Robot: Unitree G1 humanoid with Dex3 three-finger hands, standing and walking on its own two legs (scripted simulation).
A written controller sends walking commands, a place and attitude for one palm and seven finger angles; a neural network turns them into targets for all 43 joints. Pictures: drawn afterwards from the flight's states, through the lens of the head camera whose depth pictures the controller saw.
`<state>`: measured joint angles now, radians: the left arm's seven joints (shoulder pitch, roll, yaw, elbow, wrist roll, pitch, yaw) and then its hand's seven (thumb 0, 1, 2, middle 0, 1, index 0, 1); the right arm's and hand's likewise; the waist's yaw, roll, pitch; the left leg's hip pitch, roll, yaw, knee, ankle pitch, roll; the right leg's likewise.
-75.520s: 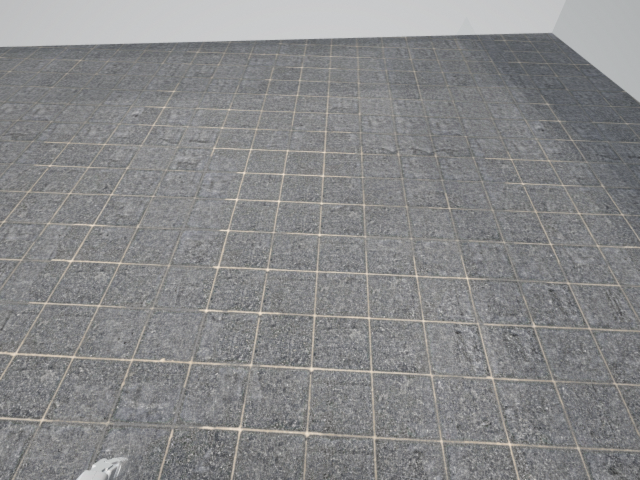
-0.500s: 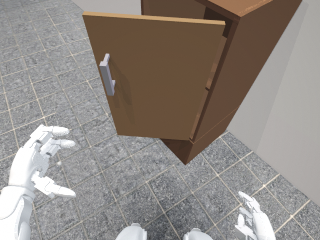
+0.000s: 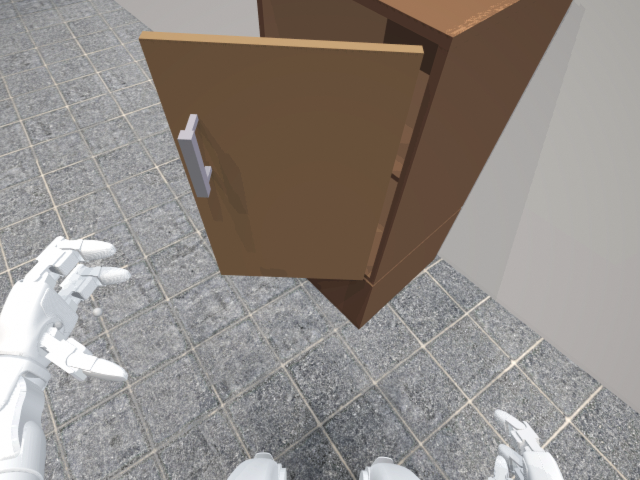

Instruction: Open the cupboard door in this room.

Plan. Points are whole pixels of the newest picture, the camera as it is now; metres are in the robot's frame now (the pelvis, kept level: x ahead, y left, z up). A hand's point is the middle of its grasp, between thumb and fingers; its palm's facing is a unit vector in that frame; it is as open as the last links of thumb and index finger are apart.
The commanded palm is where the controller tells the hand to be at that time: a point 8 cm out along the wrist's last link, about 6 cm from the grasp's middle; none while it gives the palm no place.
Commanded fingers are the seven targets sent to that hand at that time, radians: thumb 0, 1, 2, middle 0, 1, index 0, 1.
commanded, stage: raise the hand with hooked fingers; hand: left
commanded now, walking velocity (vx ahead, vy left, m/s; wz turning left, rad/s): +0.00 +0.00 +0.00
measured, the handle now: (198, 157) +0.56 +0.22 +0.04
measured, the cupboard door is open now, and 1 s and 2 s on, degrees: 46 46 46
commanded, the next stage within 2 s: move the hooked fingers beside the handle in 0.22 s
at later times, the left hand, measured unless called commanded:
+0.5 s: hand (104, 303) +0.30 +0.27 +0.05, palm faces +0.05 -1.00 -0.03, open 13.9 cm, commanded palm +0.28 +0.32 +0.05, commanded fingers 0.00 -0.50 0.30 -0.30 -1.20 -0.30 -1.20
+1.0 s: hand (126, 243) +0.38 +0.27 +0.05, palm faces +0.02 -1.00 -0.02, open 13.9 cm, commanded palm +0.36 +0.32 +0.05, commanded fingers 0.00 -0.50 0.30 -0.30 -1.20 -0.30 -1.20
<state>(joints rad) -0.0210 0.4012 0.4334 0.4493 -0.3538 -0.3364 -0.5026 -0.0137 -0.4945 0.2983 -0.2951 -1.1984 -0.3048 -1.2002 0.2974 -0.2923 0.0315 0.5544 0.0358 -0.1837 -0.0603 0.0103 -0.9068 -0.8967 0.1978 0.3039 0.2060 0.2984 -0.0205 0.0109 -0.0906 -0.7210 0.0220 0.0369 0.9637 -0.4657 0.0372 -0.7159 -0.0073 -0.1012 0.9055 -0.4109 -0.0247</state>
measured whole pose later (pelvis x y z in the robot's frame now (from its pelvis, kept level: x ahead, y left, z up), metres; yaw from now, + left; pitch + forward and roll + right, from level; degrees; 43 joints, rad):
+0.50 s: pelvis -0.01 -0.01 +0.00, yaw +1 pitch +13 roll -2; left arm -0.15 0.40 0.42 0.57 -0.33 -0.35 -0.51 -0.01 -0.50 0.30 -0.30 -1.20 -0.31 -1.20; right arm 0.26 -0.28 0.05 0.58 0.04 -0.18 -0.08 0.01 -0.91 -0.90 0.20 0.30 0.21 0.30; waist 0.00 0.02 -0.08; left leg -0.74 0.02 0.02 0.98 -0.46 0.03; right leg -0.73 -0.01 -0.12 0.93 -0.42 -0.03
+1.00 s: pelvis -0.01 +0.00 -0.01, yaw -1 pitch +17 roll -2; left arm -0.46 0.53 0.50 0.89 -0.26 -0.38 -0.53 -0.01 -0.50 0.30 -0.29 -1.20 -0.30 -1.20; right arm 0.33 -0.30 0.04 0.61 0.03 -0.09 -0.07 0.01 -0.91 -0.90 0.20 0.30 0.21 0.30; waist -0.07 0.01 -0.09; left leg -0.84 0.04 0.04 1.02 -0.47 0.03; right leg -0.84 0.01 -0.10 0.96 -0.41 -0.03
